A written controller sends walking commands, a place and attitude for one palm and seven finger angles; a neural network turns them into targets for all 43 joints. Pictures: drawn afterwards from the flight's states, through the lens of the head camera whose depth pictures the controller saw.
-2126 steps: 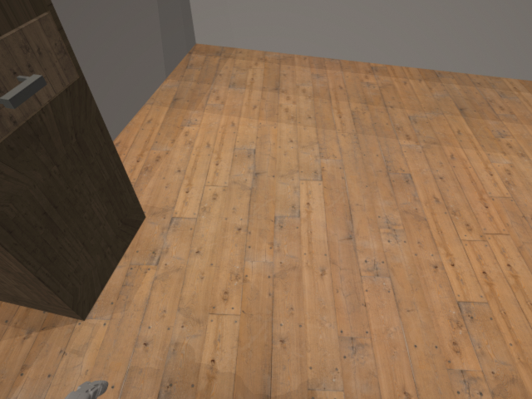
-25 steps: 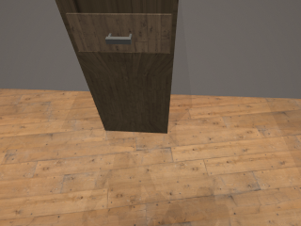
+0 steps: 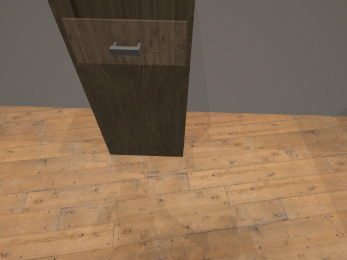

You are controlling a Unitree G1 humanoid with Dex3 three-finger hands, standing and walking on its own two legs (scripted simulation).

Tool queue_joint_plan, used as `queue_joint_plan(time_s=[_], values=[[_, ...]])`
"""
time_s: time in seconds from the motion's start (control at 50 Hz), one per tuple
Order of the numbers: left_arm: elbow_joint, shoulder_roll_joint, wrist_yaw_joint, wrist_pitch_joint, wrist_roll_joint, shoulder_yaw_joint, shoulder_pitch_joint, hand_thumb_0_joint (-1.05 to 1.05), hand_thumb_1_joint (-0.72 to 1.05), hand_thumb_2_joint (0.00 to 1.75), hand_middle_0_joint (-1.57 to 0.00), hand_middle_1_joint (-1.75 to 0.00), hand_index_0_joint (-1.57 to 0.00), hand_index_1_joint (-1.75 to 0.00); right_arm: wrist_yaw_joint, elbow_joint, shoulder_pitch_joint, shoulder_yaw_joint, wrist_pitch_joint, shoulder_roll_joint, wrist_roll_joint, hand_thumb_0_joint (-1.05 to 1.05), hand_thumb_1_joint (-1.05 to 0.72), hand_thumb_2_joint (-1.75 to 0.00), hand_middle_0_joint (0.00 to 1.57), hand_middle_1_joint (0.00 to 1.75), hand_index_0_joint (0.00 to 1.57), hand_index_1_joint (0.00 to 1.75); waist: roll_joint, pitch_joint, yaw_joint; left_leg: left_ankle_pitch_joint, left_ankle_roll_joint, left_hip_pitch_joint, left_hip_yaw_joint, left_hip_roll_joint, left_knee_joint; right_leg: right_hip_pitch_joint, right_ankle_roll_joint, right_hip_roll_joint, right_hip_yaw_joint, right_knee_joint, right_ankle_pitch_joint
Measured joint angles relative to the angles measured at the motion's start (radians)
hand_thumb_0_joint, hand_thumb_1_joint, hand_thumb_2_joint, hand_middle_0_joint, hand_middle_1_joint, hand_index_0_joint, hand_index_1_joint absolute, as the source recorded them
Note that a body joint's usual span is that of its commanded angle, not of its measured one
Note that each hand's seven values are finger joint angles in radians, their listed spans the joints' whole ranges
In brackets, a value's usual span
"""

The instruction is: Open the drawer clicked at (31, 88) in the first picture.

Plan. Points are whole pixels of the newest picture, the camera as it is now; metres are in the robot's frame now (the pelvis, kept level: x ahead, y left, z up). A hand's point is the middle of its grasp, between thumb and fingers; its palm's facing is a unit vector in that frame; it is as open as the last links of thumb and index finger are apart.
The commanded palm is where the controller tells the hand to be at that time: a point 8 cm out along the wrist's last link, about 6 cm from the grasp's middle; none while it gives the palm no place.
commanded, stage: look to check the result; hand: left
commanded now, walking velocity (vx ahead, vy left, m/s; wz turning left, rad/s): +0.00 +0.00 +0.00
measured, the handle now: (126, 47) +0.84 +0.22 +0.05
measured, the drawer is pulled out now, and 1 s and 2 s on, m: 0.00 0.00 0.00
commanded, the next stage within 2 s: take the last steps up to it in 0.52 s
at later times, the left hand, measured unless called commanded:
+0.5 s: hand out of the picture +0.07 +0.24 -0.16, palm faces -0.04 -0.95 -0.31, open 7.4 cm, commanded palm none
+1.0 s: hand out of the picture +0.05 +0.20 -0.19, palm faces -0.01 -0.98 -0.21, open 7.4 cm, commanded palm none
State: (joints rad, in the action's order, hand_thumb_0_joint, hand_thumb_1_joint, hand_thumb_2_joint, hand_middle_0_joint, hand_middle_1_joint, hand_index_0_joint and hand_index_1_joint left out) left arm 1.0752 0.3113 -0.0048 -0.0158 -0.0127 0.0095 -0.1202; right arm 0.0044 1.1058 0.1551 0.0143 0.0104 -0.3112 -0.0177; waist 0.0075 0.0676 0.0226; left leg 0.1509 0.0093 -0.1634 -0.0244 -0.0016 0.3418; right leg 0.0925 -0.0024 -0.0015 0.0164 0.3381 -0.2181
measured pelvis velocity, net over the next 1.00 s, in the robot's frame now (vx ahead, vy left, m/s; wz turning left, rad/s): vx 0.06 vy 0.01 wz -0.02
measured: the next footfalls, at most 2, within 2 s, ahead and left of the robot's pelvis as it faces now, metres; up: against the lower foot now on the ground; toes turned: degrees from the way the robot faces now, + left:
right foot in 1.16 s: +0.16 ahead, -0.13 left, +0.00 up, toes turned -5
left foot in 1.40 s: +0.24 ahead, +0.14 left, +0.00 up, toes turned +8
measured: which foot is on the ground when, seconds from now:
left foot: down 0.00-1.00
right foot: down 0.00-0.96, up 0.98-1.00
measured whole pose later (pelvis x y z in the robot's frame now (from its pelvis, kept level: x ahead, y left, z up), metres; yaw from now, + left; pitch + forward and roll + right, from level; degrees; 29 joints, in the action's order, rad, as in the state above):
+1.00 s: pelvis +0.06 +0.01 -0.02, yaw -1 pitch -1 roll +1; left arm 1.11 0.22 0.01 0.01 -0.01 -0.02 -0.29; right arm 0.00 1.11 0.28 0.01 -0.01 -0.18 -0.03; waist -0.03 0.07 0.00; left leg 0.37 0.03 -0.16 -0.05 -0.02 0.55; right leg 0.15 0.01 0.02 0.01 0.65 -0.42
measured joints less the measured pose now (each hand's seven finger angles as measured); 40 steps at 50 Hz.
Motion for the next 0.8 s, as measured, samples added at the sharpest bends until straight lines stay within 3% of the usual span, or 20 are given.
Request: queue_joint_plan(time_s=[0.68, 0.8], values=[[0.019, 0.004, -0.004, 0.0, 0.0, -0.001, -0.017, 0.01, 0.9, 0.9, -0.2, -0.3, -0.2, -0.3, -0.002, -0.009, -0.041, -0.004, -0.001, 0.003, 0.003, 0.01, -0.91, -0.9, 0.2, 0.3, 0.2, 0.3, -0.008, -0.003, -0.017, 0.01, 0.0, 0.03, 0.005, -0.004, -0.023, -0.039, -0.001, 0.004, -0.005, -0.038, -0.004], [0.016, -0.02, -0.002, 0.014, -0.004, -0.004, -0.051, 0.01, 0.91, 0.9, -0.2, -0.3, -0.2, -0.3, 0.001, -0.006, 0.002, -0.003, 0.01, 0.029, -0.008, 0.0, -0.91, -0.9, 0.2, 0.3, 0.2, 0.3, -0.009, -0.025, -0.015, 0.061, 0.0, 0.008, 0.004, -0.005, 0.047, -0.019, 0.0, 0.005, -0.005, 0.027, -0.054]])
